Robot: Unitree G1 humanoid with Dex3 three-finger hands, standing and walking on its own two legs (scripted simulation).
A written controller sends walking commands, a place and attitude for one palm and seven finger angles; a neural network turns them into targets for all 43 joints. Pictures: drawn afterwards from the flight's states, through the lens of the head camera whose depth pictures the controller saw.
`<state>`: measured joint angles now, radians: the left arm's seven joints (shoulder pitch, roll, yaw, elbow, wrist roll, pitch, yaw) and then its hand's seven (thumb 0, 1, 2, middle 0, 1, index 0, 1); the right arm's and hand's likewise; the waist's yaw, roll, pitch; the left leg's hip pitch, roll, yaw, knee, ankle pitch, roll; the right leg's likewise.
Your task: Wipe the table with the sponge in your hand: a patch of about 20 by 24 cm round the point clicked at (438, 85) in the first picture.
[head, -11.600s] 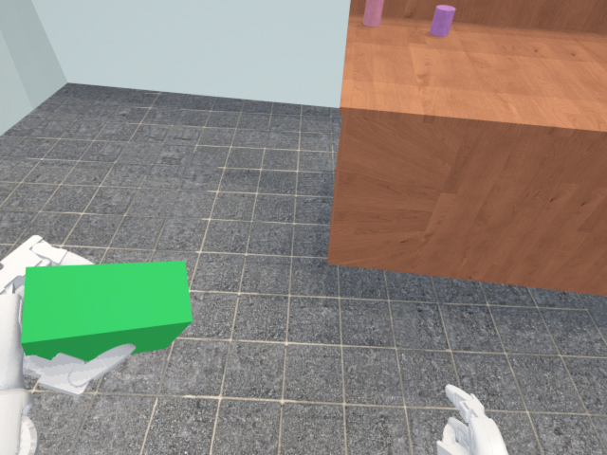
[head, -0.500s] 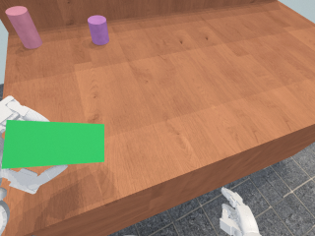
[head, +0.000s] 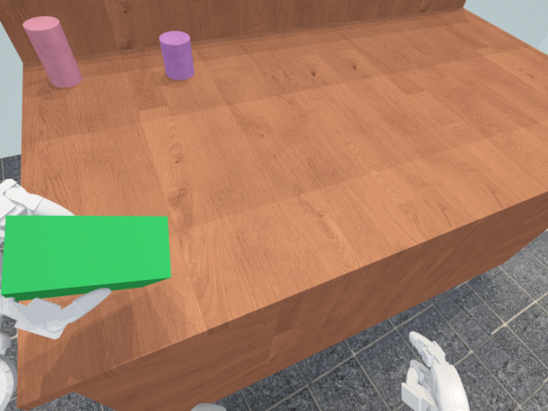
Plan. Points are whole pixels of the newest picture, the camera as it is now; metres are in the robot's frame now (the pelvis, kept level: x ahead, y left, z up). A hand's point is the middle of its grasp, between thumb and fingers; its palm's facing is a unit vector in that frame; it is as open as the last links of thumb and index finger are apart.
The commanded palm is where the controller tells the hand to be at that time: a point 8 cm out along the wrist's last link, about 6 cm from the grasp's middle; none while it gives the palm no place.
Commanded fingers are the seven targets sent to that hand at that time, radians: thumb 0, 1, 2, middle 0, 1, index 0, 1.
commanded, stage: come to a stop and stand still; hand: left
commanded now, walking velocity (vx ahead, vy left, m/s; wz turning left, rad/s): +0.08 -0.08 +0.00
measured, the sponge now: (112, 258) +0.24 +0.21 +0.15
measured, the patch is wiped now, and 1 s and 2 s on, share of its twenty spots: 0.00 0.00 0.00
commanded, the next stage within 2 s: look again from close up in 0.20 s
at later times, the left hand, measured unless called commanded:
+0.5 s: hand (51, 253) +0.23 +0.26 +0.17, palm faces +0.35 -0.85 -0.40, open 10.3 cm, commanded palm +0.17 +0.29 +0.19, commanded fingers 0.00 0.10 1.30 -1.20 -1.60 -1.20 -1.60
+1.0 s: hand (66, 240) +0.24 +0.25 +0.17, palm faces +0.35 -0.85 -0.39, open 10.3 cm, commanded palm +0.18 +0.28 +0.19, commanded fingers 0.00 0.10 1.30 -1.20 -1.60 -1.20 -1.60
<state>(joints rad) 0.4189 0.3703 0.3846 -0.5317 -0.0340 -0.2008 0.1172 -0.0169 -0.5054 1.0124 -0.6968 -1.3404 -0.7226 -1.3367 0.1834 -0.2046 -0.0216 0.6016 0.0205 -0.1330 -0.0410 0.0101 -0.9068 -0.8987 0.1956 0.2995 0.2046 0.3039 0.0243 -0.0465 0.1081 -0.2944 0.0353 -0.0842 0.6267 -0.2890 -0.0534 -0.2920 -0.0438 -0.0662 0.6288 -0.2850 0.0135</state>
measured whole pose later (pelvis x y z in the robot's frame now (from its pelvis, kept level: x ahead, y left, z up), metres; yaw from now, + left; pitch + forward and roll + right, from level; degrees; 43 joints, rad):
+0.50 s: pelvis +0.00 +0.01 +0.01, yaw -1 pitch -1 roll -1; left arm 0.44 0.37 0.37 -0.48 -0.02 -0.19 0.10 -0.02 -0.51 1.01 -0.70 -1.34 -0.72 -1.33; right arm 0.20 -0.20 0.01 0.60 0.01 -0.17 -0.02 0.01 -0.90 -0.90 0.20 0.30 0.21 0.30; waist 0.02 -0.02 0.09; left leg -0.26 0.04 -0.07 0.51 -0.23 -0.04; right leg -0.22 -0.03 -0.05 0.44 -0.19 0.03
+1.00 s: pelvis +0.02 +0.00 +0.02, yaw -1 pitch -1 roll -1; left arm 0.43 0.37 0.36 -0.51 -0.04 -0.18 0.10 -0.02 -0.51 1.01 -0.70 -1.33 -0.73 -1.33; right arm 0.19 -0.15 0.02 0.57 0.02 -0.13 -0.01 0.01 -0.90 -0.90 0.20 0.30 0.21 0.30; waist 0.03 -0.03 0.10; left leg -0.23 0.06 -0.07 0.48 -0.24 -0.05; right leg -0.21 -0.02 -0.06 0.42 -0.20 0.02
